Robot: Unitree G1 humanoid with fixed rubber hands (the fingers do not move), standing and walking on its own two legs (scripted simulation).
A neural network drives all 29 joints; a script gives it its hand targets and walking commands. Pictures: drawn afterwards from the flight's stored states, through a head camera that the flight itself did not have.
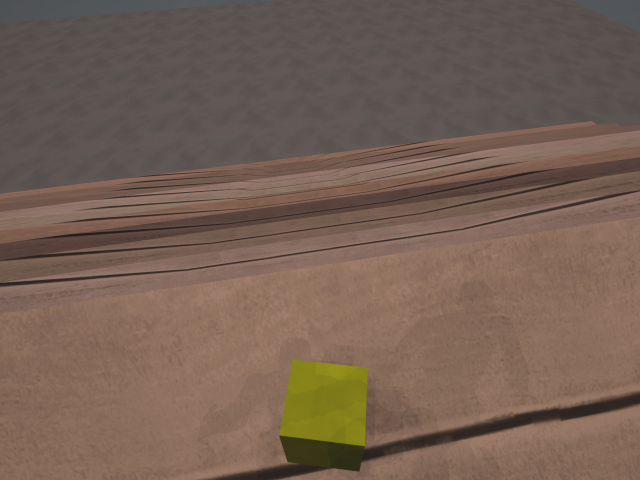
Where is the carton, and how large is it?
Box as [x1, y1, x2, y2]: [279, 360, 367, 471]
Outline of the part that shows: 293,360 279,433 287,461 358,471 364,447 367,368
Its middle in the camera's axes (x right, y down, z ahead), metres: +0.02 +0.49 +1.09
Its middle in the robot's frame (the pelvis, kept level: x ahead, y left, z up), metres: +0.43 +0.02 -0.66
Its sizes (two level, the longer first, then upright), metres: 0.210 0.200 0.250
